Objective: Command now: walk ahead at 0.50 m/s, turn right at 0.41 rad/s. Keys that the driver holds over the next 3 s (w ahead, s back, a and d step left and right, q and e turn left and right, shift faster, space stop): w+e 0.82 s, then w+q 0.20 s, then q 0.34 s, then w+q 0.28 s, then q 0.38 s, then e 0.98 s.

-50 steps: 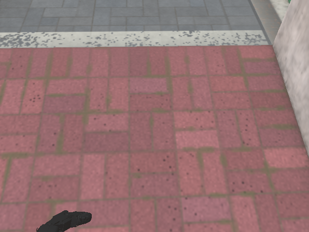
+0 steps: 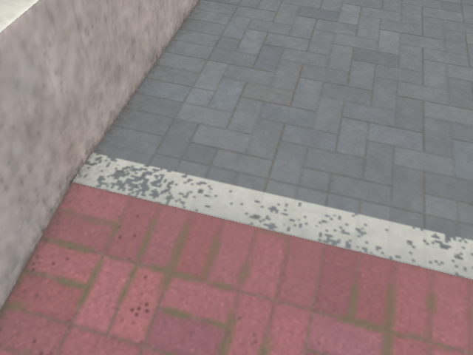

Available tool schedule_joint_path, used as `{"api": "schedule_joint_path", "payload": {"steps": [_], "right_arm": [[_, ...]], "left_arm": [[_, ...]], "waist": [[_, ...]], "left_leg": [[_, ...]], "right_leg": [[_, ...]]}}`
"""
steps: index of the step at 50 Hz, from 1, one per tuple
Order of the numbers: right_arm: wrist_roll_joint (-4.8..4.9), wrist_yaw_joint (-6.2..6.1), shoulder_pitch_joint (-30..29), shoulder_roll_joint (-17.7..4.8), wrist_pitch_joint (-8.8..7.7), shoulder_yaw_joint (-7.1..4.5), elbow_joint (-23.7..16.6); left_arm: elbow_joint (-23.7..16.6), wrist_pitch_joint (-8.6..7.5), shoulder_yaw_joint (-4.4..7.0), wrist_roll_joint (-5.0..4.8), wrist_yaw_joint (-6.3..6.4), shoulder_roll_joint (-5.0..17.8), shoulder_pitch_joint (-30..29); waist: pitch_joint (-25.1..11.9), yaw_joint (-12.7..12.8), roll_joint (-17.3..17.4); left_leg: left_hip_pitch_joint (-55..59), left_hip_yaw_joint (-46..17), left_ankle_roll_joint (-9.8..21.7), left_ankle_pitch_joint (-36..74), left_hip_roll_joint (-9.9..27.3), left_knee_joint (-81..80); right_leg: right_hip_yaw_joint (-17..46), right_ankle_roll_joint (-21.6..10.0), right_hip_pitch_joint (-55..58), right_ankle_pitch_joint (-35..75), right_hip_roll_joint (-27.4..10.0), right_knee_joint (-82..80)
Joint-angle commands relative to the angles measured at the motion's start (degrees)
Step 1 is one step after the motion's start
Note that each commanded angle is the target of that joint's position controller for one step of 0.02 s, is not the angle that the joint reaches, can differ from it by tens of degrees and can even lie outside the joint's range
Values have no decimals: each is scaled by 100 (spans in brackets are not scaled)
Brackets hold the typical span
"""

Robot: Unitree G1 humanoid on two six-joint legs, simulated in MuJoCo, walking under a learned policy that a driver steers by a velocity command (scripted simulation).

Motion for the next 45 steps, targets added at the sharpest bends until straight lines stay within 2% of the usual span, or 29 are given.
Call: {"api": "schedule_joint_path", "payload": {"steps": [1,5,6,7,9,10,11,12,13,14,15,16,17,19,21,25,29,33,34,35,36,37,38,39,40,41,42,43,45], "right_arm": [[-39,-58,-158,-425,-122,-44,-212],[-10,-164,-82,-567,-60,-63,-113],[17,-189,-25,-633,-33,-75,-93],[39,-204,-111,-727,-8,-87,-95],[63,-225,-64,-1069,66,-162,-24],[64,-196,-131,-1294,128,-223,-37],[160,-106,-313,-1499,159,-282,-129],[219,-80,-399,-1459,127,-292,-253],[176,74,-350,-335,83,-57,-846],[33,168,-950,-535,-46,-56,-1111],[103,173,-1333,-511,-104,-60,-1242],[68,119,-1346,-444,-159,-12,-1203],[18,67,-1307,-332,-143,32,-1234],[-42,49,-1105,-316,75,57,-1249],[-107,54,-1226,-263,264,108,-1350],[-157,54,-2309,-260,410,204,-1837],[-127,101,-3043,-245,425,282,-2098],[-18,160,-3543,-122,408,396,-2303],[30,151,-3453,-151,397,394,-2293],[91,111,-3067,-198,382,369,-2193],[118,41,-2452,-392,370,266,-2004],[167,-36,-1498,-633,329,116,-1807],[93,-124,-307,-960,227,-60,-1571],[-50,-165,234,-1461,127,-220,-1452],[17,-162,-293,-1481,257,-205,-1535],[6,-190,-959,-1023,277,-134,-1600],[51,-171,-1121,-579,238,-38,-1477],[33,-151,-1036,-351,165,16,-1277],[33,-105,-894,-145,38,56,-893]], "left_arm": [[-566,40,-28,58,-11,28,-434],[-897,77,-117,127,-115,-9,-1099],[-981,92,-157,132,-157,-68,-1271],[-1013,111,-199,113,-170,-151,-1253],[-925,159,-159,31,-78,-80,-679],[-810,126,-72,-38,-26,143,-27],[-577,39,47,-89,11,430,892],[-408,-30,244,-38,53,830,1517],[-346,-53,421,-42,83,1629,1163],[-493,-5,489,-174,119,1665,1309],[-434,-35,429,-29,186,1445,996],[-286,-110,355,-46,227,1118,1017],[-223,-200,302,-43,251,904,885],[-226,-296,157,-60,226,473,599],[-186,-395,167,-62,226,616,768],[-67,-453,175,-73,299,805,1501],[3,-392,157,-83,383,773,1975],[102,-313,186,-53,427,873,2127],[107,-311,185,-50,428,912,2004],[53,-322,178,-46,406,963,1709],[29,-348,183,-32,371,1033,1636],[-3,-422,207,-41,329,1159,1465],[-146,-547,238,-101,276,1181,1019],[-427,-658,81,-179,223,326,1331],[-538,-624,51,-52,106,470,1472],[-490,-528,102,111,131,597,1157],[-508,-473,68,184,107,516,960],[-558,-417,29,184,57,350,865],[-681,-273,-59,131,-19,157,883]], "waist": [[609,241,734],[649,142,559],[652,68,575],[583,122,629],[60,361,1035],[-381,656,1210],[-976,1044,1165],[-1368,1396,812],[-1585,611,-1149],[-1978,884,-583],[-1057,651,27],[-500,460,537],[-209,216,703],[-157,-141,585],[-184,-151,413],[14,263,230],[-6,573,100],[31,695,-208],[-22,582,-247],[-188,305,-340],[-539,36,-432],[-998,-480,-499],[-1568,-1167,-252],[-2426,-869,1345],[-2377,-521,1863],[-1115,-250,916],[-432,-137,250],[-104,12,41],[79,333,319]], "left_leg": [[-107,-424,992,1516,1474,-1175],[494,151,969,2053,1445,-1157],[610,235,987,2538,1517,-1143],[624,441,951,3718,1538,-967],[995,612,883,7346,1697,150],[1178,596,835,8324,1796,1208],[955,573,746,8082,1719,2490],[-318,440,520,5898,1494,4152],[-2928,-61,139,-437,305,6315],[-3697,-1404,124,-164,-162,7281],[-4275,-1519,179,471,139,7691],[-4182,-1378,203,619,322,7557],[-4006,-1372,200,604,489,7304],[-3592,-1410,169,535,590,6977],[-3869,-1244,115,382,558,6889],[-4910,-935,-22,784,571,6268],[-5339,-766,-95,859,416,5423],[-4810,-548,154,577,94,4198],[-4338,-457,283,459,-54,3867],[-3370,-324,438,261,-299,3477],[-2372,-252,554,-138,-599,3333],[-1312,-513,689,-49,-541,2905],[331,-1347,956,-52,2,2233],[2067,-3966,1452,-1118,1914,1432],[1930,-6567,1786,-1278,2409,99],[918,-5918,1831,-1600,2290,86],[119,-4948,1784,-1229,2003,94],[-437,-4099,1646,-622,1697,-4],[-1098,-3015,1469,168,1285,-193]], "right_leg": [[20,-53,-845,44,-31,122],[-523,-218,-688,-38,-178,-1311],[-776,-302,-424,-189,-155,-1776],[-1043,-452,129,-428,-32,-2292],[-1559,-742,1227,-1185,542,-2692],[-1496,-896,1856,-1452,763,-2893],[-1304,-1006,3113,-1117,1054,-3630],[-206,-1129,4693,-1045,850,-4437],[3200,-1772,6157,-1475,-878,-5548],[5461,-1971,6136,-1580,-1215,-6946],[4794,-1915,5604,-1204,-1334,-6946],[3956,-1720,4847,-39,-1139,-6686],[3063,-1520,4229,926,-846,-6476],[1950,-1302,3435,1369,-326,-6433],[1684,-1372,3299,1381,-134,-6532],[1925,-1193,3789,1173,-128,-7053],[1905,-1056,4787,2355,-150,-7048],[1943,-1107,5285,3559,-321,-7006],[1848,-1063,5249,4328,-329,-6884],[1632,-917,4923,5643,-258,-6554],[1626,-774,4776,7001,-263,-5935],[1702,-649,4631,7233,-300,-4926],[1603,-484,3774,6068,-77,-3450],[1076,-242,2290,792,723,-1520],[886,-107,1191,-1009,1067,-499],[767,-91,689,-562,720,121],[548,-92,662,-151,501,257],[569,-93,735,-97,382,165],[740,-42,931,-293,323,-20]]}}
Next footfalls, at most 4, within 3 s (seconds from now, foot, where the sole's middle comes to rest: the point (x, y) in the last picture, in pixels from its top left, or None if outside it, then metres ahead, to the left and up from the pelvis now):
0.24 right None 0.32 -0.11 -0.72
0.76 left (272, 281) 0.68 -0.11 -0.66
1.20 right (371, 243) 0.79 -0.41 -0.63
1.66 left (298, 225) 0.85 -0.20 -0.63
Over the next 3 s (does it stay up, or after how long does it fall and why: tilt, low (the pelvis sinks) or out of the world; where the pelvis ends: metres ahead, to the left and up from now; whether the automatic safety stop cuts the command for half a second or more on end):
stays up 0.91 -0.29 0.13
